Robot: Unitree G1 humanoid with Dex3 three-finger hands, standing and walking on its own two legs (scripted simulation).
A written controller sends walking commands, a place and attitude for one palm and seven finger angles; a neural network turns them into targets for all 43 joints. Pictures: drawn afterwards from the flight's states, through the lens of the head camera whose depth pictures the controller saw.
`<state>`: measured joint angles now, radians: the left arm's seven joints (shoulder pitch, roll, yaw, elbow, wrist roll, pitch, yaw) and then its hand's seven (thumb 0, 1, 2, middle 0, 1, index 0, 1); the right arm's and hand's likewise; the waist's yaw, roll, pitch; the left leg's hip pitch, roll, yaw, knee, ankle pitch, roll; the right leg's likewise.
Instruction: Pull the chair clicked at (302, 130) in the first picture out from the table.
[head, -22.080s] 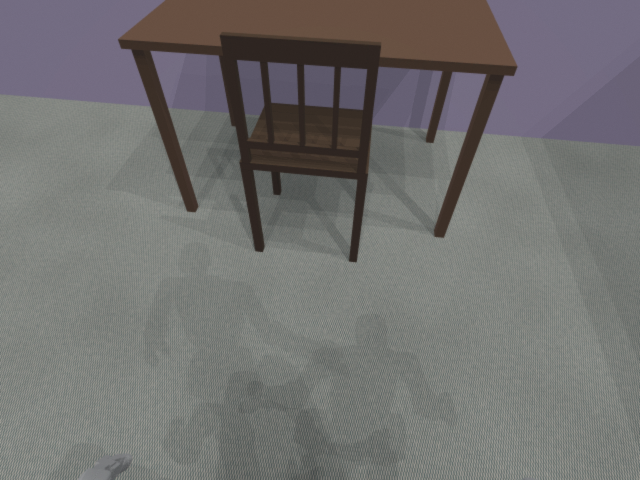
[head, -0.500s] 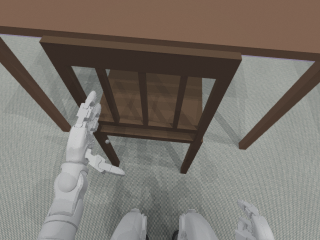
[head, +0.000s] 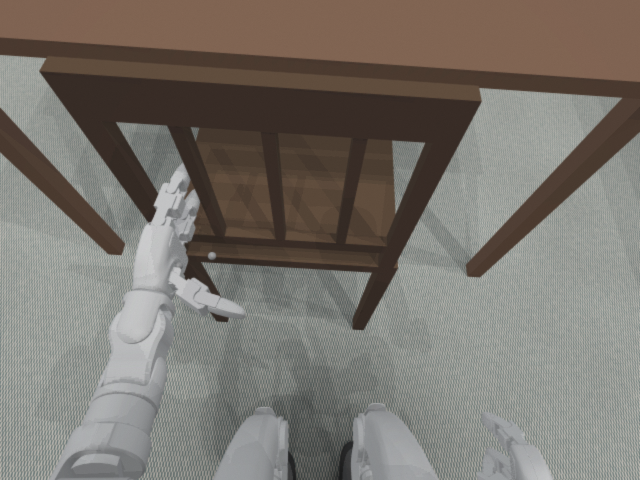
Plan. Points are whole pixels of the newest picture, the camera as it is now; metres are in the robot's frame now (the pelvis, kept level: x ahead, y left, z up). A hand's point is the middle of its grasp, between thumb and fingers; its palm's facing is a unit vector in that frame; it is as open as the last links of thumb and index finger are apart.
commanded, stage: push the fingers through the gap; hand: left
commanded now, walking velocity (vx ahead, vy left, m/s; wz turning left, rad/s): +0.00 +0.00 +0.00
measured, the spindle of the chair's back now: (276, 191) +0.48 +0.06 +0.01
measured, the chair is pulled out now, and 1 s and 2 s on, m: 0.00 0.00 0.00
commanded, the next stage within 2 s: hook a spindle and tug to test in 0.96 s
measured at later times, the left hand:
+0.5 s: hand (221, 210) +0.44 +0.13 +0.02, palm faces -0.04 -1.00 -0.06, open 17.0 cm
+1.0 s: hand (220, 203) +0.45 +0.13 +0.01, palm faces -0.03 -1.00 -0.05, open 17.0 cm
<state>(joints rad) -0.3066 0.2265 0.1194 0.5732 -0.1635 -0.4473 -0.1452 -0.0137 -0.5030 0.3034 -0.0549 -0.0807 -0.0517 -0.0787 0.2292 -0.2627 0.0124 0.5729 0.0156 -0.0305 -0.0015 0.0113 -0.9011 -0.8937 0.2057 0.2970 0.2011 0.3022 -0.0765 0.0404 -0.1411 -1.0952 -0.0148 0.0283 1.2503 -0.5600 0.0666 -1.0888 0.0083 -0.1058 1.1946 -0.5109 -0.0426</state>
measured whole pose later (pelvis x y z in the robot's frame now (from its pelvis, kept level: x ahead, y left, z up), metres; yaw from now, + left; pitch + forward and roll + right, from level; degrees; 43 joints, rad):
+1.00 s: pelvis +0.00 +0.00 +0.00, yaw -1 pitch +26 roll -2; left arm -0.62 0.29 0.25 0.93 -0.10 -0.54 -0.12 -0.01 -0.50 0.30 -0.06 -0.08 -0.06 -0.08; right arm 0.28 -0.25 0.02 0.60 -0.01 0.05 0.02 0.01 -0.90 -0.89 0.21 0.30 0.20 0.30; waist -0.13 0.04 -0.15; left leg -1.15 0.00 0.04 1.25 -0.55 0.06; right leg -1.15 0.02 -0.10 1.20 -0.50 -0.05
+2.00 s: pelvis +0.00 +0.01 +0.00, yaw -1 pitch +26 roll -4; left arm -0.59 0.25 0.20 0.88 -0.11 -0.53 -0.06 0.01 0.74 0.83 -0.45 -1.38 -0.44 -1.42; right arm 0.28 -0.25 0.01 0.61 -0.01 0.07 0.04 0.01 -0.90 -0.89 0.21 0.30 0.20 0.30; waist -0.12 0.04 -0.16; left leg -1.14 -0.01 0.04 1.25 -0.56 0.08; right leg -1.14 0.01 -0.09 1.19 -0.50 -0.02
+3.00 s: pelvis +0.03 +0.02 +0.09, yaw -2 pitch +12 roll -2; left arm -0.48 0.18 0.04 0.95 -0.05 -0.19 0.08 0.04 0.79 0.83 -0.35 -1.19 -0.48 -1.45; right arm 0.29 -0.24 0.02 0.60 0.06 0.15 -0.12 0.01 -0.90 -0.89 0.21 0.30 0.20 0.30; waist -0.08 0.03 -0.02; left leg -0.53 -0.02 0.07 0.66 -0.35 0.08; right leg -0.55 0.03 -0.04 0.63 -0.26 0.00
